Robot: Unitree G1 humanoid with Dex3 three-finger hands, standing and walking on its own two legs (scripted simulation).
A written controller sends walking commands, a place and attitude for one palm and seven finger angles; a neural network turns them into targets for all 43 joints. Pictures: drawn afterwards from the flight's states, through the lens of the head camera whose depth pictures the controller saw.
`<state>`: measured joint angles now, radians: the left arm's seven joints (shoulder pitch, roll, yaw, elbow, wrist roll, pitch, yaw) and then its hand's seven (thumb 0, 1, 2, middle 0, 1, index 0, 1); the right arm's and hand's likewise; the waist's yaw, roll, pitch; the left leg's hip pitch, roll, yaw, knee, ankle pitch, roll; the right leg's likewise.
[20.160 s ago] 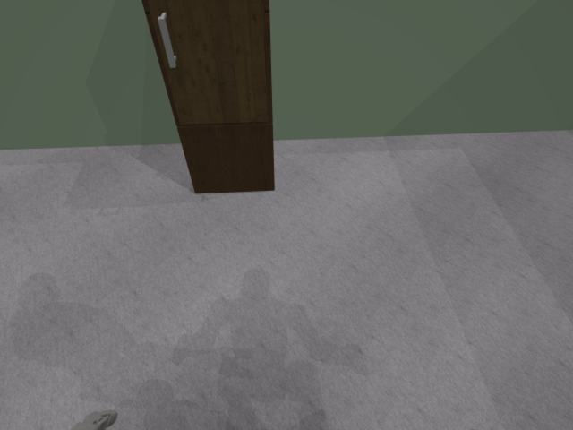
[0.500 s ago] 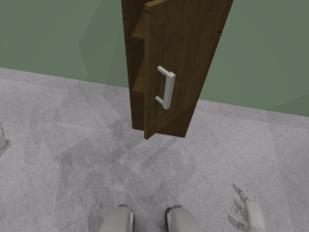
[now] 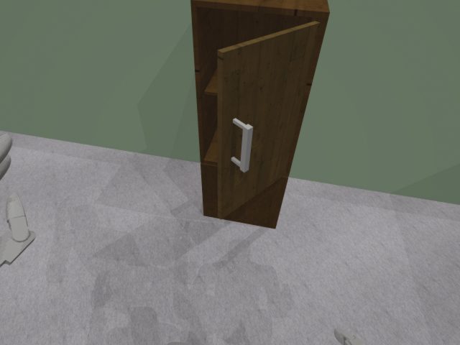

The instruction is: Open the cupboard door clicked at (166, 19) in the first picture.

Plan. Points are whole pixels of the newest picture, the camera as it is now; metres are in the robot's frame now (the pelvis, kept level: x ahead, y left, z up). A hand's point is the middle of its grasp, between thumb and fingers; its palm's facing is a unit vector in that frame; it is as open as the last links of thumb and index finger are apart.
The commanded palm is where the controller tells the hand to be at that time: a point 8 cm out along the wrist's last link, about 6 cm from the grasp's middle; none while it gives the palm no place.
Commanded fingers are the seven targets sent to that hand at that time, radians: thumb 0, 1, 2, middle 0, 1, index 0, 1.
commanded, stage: stop stepping back and stand still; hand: left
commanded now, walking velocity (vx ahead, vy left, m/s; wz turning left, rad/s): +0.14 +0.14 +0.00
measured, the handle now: (240, 146) +0.63 +0.01 -0.01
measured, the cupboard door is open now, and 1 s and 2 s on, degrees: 53 53 53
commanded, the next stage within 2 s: let the arm hang, fingers relaxed in 0.36 s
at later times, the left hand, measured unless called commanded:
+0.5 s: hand (28, 250) +0.20 +0.29 +0.14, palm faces +0.38 -0.78 -0.50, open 7.4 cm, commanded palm none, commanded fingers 0.00 0.90 0.90 -0.20 -0.30 -0.20 -0.30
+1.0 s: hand out of the picture -0.05 +0.24 -0.16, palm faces +0.03 -0.97 -0.26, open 7.2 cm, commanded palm none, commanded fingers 0.00 0.90 0.90 -0.20 -0.30 -0.20 -0.30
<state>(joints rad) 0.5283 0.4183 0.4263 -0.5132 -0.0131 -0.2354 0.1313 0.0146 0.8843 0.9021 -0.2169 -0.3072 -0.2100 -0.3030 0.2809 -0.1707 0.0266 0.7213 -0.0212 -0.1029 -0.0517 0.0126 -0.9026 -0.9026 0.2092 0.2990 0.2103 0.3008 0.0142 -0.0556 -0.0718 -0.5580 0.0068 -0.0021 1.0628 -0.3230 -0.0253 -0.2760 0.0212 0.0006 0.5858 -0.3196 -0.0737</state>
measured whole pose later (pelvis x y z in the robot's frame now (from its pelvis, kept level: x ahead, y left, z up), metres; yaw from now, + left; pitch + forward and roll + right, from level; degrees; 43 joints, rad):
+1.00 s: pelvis -0.04 +0.04 +0.01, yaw +2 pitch -1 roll +0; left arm 0.26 0.23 0.01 1.12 0.02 0.02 0.01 -0.01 0.95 0.90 -0.21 -0.30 -0.20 -0.30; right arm 0.29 -0.20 -0.01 1.10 -0.03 0.03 -0.02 0.01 -0.91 -0.90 0.20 0.30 0.20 0.30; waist 0.00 0.01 0.08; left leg -0.19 0.01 0.01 0.41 -0.20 0.00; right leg -0.21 0.02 0.01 0.40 -0.18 -0.02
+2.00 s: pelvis -0.02 +0.04 +0.01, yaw +2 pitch -1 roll +0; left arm 0.11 0.28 0.01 1.15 0.02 -0.01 0.01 0.01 0.91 0.90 -0.21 -0.30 -0.20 -0.30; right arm 0.14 -0.28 -0.01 1.13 -0.02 0.01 -0.01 0.00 -0.91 -0.90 0.20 0.30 0.20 0.30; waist -0.01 0.02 0.08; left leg -0.12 0.00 0.02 0.31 -0.18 0.00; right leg -0.15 0.02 0.01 0.33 -0.16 -0.02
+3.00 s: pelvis -0.02 +0.00 +0.01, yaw -21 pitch +2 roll +3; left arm 0.24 0.19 0.07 0.96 0.03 0.04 0.01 0.01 0.90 0.90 -0.21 -0.30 -0.20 -0.30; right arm 0.05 -0.21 -0.06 0.91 -0.01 0.06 -0.03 0.01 -0.91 -0.90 0.20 0.30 0.20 0.30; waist 0.04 -0.03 0.12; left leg -0.42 0.01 -0.04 0.91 -0.42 -0.06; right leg -0.28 0.11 0.21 0.43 -0.16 -0.07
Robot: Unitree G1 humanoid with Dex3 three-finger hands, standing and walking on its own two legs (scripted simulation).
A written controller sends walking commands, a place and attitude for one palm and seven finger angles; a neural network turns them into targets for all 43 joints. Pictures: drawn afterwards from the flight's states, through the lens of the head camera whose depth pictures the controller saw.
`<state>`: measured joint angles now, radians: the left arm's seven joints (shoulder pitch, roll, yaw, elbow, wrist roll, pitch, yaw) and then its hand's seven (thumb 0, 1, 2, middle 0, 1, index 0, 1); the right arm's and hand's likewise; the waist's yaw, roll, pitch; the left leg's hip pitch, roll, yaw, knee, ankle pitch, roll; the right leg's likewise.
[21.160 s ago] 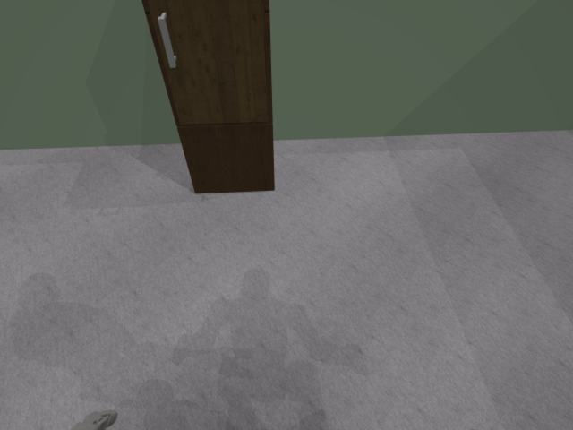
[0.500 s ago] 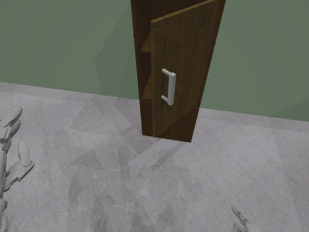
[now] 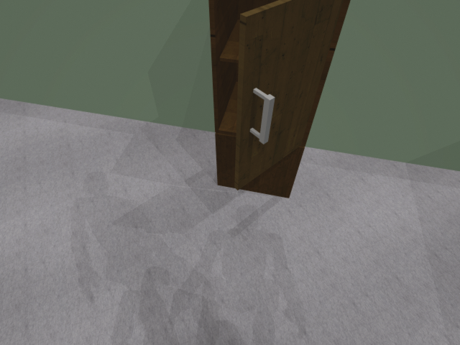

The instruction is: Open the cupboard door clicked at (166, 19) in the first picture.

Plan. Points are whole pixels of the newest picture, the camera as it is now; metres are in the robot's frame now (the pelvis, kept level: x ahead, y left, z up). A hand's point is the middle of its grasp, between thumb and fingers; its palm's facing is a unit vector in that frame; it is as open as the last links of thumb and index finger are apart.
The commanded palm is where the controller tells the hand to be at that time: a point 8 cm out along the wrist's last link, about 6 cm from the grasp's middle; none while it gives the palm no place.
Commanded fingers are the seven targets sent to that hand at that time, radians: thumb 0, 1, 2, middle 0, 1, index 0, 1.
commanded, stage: let the arm hang, fingers relaxed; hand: left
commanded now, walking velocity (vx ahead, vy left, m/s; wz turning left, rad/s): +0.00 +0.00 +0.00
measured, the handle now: (260, 117) +0.67 -0.04 -0.02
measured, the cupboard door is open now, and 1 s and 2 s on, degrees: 53 53 53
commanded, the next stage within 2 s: look to check the result in 0.56 s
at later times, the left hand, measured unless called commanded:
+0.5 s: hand out of the picture +0.06 +0.21 -0.16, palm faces -0.02 -0.97 -0.26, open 7.4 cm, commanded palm none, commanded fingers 0.00 0.90 0.90 -0.20 -0.30 -0.20 -0.30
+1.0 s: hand out of the picture +0.08 +0.23 -0.16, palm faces -0.03 -0.95 -0.31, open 7.4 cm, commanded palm none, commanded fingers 0.00 0.90 0.90 -0.20 -0.30 -0.20 -0.30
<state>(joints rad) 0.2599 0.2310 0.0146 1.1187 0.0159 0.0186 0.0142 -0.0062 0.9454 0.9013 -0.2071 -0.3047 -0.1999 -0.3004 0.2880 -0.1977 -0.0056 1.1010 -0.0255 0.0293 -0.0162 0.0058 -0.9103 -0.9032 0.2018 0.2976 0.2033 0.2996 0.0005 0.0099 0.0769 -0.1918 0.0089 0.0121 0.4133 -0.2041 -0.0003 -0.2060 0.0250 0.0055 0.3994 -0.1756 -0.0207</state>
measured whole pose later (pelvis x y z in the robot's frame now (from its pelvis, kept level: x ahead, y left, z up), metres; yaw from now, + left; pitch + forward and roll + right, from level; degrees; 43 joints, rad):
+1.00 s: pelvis +0.02 +0.00 +0.01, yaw +0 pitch -1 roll +0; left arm 0.11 0.28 0.01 1.15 0.02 -0.01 0.01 0.01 0.91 0.90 -0.21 -0.30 -0.20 -0.30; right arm 0.14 -0.28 -0.01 1.13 -0.02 0.01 -0.01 0.00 -0.91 -0.90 0.20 0.30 0.20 0.30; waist -0.01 0.02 0.08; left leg -0.12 0.00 0.02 0.31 -0.18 0.00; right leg -0.15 0.02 0.01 0.33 -0.16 -0.02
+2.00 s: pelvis +0.02 -0.03 +0.00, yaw -22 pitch +2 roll +3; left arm 0.24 0.19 0.07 0.96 0.03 0.04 0.01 0.01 0.90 0.90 -0.21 -0.30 -0.20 -0.30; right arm 0.05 -0.21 -0.06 0.91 -0.01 0.06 -0.03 0.01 -0.91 -0.90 0.20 0.30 0.20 0.30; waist 0.04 -0.03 0.12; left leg -0.42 0.01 -0.04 0.91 -0.42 -0.06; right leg -0.28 0.11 0.21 0.43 -0.16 -0.07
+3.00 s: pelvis +0.03 -0.08 -0.01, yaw -60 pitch +1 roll +0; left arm 0.18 0.24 0.06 0.91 0.03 0.00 -0.03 0.01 0.91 0.90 -0.20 -0.30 -0.20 -0.30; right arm 0.27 -0.26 -0.05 0.95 -0.03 0.04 0.01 0.01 -0.91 -0.90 0.20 0.30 0.21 0.30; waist -0.01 0.01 0.07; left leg -0.44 0.11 0.05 0.99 -0.48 -0.07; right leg -0.27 0.00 -0.01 0.57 -0.32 -0.03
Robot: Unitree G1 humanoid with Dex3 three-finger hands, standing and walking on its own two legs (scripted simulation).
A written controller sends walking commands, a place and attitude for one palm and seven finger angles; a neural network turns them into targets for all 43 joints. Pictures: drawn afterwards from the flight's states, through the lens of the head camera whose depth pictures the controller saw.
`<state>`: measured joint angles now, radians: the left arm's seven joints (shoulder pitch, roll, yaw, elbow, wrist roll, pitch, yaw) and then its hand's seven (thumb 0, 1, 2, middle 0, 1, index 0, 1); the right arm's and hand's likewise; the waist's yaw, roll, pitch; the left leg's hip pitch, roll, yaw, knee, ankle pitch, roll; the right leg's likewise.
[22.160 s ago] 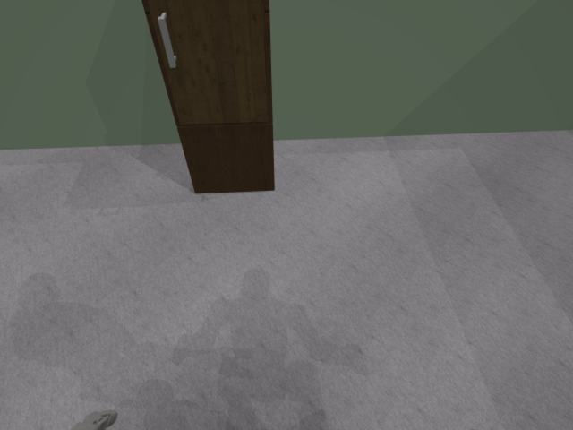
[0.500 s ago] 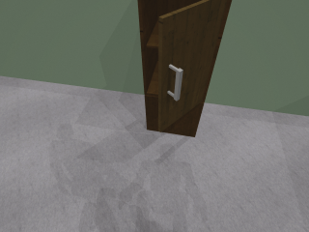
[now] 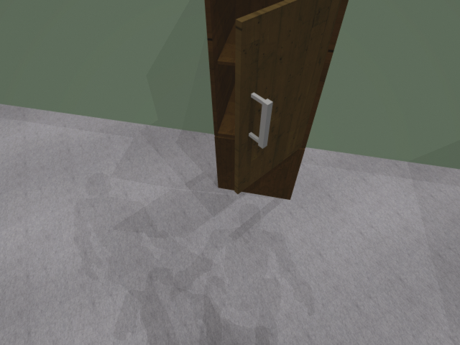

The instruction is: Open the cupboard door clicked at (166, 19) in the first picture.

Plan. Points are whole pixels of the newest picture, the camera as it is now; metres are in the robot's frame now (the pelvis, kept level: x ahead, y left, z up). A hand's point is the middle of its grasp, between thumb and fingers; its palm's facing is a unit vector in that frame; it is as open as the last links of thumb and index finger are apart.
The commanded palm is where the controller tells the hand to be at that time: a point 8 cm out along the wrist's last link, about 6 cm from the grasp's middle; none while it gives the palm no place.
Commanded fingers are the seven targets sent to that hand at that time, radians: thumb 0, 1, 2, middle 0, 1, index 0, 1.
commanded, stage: look to check the result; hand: left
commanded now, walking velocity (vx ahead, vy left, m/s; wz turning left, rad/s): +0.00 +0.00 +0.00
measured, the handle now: (259, 121) +0.65 -0.04 -0.02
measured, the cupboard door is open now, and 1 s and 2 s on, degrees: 53 53 53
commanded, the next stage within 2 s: walk to a spot facing it in 0.16 s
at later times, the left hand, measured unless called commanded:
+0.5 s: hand out of the picture +0.09 +0.21 -0.17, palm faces -0.08 -0.95 -0.30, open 7.4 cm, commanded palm none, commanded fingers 0.00 0.90 0.90 -0.20 -0.30 -0.20 -0.30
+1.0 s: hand out of the picture +0.10 +0.15 -0.17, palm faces -0.30 -0.92 -0.26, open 7.4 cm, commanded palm none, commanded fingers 0.00 0.90 0.90 -0.20 -0.30 -0.20 -0.30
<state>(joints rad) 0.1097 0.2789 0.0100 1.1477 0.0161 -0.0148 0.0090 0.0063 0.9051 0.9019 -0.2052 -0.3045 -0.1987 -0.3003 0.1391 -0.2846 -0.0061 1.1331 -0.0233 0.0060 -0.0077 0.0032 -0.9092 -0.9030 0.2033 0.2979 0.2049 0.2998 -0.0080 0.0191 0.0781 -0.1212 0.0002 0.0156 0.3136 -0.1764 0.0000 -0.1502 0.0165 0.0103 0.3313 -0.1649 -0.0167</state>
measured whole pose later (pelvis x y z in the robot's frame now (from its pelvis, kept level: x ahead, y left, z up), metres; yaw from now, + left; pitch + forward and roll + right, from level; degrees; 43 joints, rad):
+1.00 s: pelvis +0.00 -0.03 +0.00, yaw -22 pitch +2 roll +3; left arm 0.24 0.19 0.07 0.96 0.03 0.04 0.01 0.01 0.90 0.90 -0.21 -0.30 -0.20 -0.30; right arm 0.05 -0.21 -0.06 0.91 -0.01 0.06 -0.03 0.01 -0.91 -0.90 0.20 0.30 0.20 0.30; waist 0.04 -0.03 0.12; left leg -0.42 0.01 -0.04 0.91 -0.42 -0.06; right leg -0.28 0.11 0.21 0.43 -0.16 -0.07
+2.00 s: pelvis +0.01 -0.08 -0.02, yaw -60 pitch +1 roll +0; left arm 0.18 0.24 0.06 0.91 0.03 0.00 -0.03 0.01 0.91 0.90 -0.20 -0.30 -0.20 -0.30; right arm 0.27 -0.26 -0.05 0.95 -0.03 0.04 0.01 0.01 -0.91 -0.90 0.20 0.30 0.21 0.30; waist -0.01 0.01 0.07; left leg -0.44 0.11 0.05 0.99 -0.48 -0.07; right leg -0.27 0.00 -0.01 0.57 -0.32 -0.03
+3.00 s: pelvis +0.09 -0.47 -0.01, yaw -81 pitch +1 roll +1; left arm 0.17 0.20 0.06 1.00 0.03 -0.03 -0.05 0.01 0.91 0.90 -0.20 -0.30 -0.19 -0.30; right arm 0.35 -0.16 -0.03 1.05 -0.04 -0.05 0.01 0.00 -0.92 -0.90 0.20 0.30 0.21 0.30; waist -0.01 0.00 0.05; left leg -0.16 0.11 0.13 0.46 -0.30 -0.06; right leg -0.43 -0.07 -0.09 0.67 -0.27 -0.01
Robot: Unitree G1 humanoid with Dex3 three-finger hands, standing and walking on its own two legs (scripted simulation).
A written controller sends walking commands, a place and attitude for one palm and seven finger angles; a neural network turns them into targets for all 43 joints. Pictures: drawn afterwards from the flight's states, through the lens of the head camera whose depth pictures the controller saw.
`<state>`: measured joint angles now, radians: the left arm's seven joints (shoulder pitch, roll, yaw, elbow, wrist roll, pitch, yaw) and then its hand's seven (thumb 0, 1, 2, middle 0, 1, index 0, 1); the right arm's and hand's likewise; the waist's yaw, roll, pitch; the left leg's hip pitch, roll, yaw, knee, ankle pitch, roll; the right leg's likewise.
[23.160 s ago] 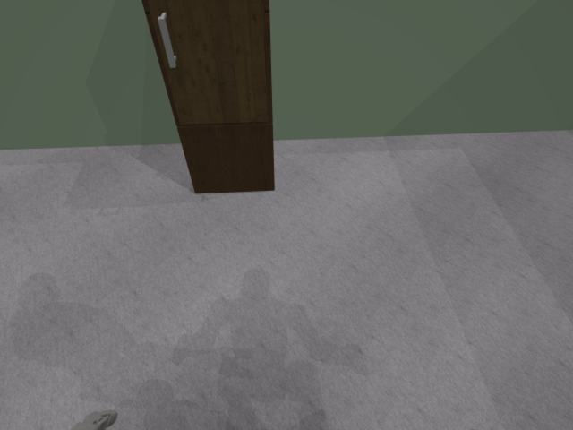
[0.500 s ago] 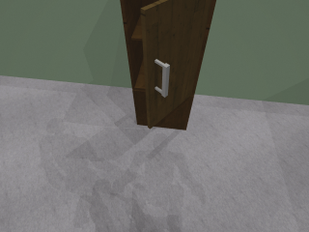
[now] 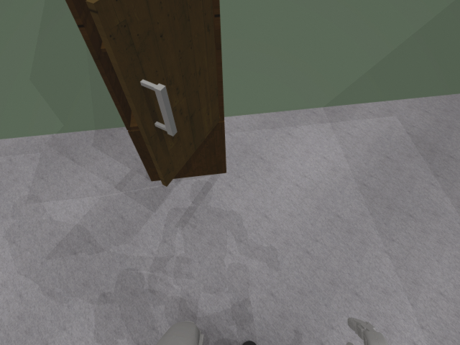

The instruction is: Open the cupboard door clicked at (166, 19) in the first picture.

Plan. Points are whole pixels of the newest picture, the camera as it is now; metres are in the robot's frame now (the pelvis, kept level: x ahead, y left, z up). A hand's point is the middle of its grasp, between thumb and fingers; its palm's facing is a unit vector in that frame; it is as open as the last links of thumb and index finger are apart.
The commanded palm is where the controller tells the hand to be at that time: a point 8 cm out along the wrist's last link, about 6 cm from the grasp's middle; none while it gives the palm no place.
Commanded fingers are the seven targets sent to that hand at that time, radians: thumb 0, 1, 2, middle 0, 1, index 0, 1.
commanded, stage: walk to a spot facing it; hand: left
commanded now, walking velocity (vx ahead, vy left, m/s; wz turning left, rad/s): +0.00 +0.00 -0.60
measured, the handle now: (159, 109) +0.60 +0.24 -0.02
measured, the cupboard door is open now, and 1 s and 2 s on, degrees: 53 53 53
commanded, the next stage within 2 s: none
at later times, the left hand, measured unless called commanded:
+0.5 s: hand (148, 317) +0.16 +0.19 -0.17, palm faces -0.30 -0.90 -0.31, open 7.4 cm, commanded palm none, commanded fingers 0.00 0.90 0.90 -0.20 -0.30 -0.20 -0.30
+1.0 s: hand (209, 290) +0.23 +0.07 -0.17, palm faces -0.59 -0.77 -0.24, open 7.4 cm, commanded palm none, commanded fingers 0.00 0.90 0.90 -0.20 -0.30 -0.20 -0.30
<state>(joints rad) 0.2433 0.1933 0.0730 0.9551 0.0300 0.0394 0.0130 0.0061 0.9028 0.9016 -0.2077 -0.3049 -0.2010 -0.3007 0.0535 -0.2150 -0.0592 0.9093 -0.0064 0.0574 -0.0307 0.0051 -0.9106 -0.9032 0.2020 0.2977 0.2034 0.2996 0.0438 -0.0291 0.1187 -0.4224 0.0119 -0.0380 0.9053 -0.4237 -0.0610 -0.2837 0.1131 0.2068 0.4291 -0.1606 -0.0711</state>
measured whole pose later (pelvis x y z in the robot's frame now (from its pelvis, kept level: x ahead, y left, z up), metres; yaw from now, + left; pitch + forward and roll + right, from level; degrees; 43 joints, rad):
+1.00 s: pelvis +0.03 -0.04 -0.01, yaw -38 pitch +1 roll +0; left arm 0.18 0.24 0.06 0.91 0.03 0.00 -0.03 0.01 0.91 0.90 -0.20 -0.30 -0.20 -0.30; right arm 0.27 -0.26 -0.05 0.95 -0.03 0.04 0.01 0.01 -0.91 -0.90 0.20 0.30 0.21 0.30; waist -0.01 0.01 0.07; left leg -0.44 0.11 0.05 0.99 -0.48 -0.07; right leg -0.27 0.00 -0.01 0.57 -0.32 -0.03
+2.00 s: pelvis +0.25 -0.37 -0.01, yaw -59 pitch +1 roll +1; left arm 0.17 0.20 0.06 1.00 0.03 -0.03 -0.05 0.01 0.91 0.90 -0.20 -0.30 -0.19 -0.30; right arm 0.35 -0.16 -0.03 1.05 -0.04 -0.05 0.01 0.00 -0.92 -0.90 0.20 0.30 0.21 0.30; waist -0.01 0.00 0.05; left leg -0.16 0.11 0.13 0.46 -0.30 -0.06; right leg -0.43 -0.07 -0.09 0.67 -0.27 -0.01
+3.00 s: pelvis +0.42 -0.74 -0.02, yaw -45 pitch +0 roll +0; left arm 0.18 0.23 0.07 0.98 0.02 0.03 0.02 0.00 0.92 0.90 -0.20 -0.30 -0.20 -0.30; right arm 0.17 -0.20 -0.04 0.93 -0.03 0.00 0.01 0.00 -0.91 -0.90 0.20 0.30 0.20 0.30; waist -0.03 -0.04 0.08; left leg -0.40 0.04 0.10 0.65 -0.25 0.03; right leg -0.38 -0.10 -0.11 1.02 -0.56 0.07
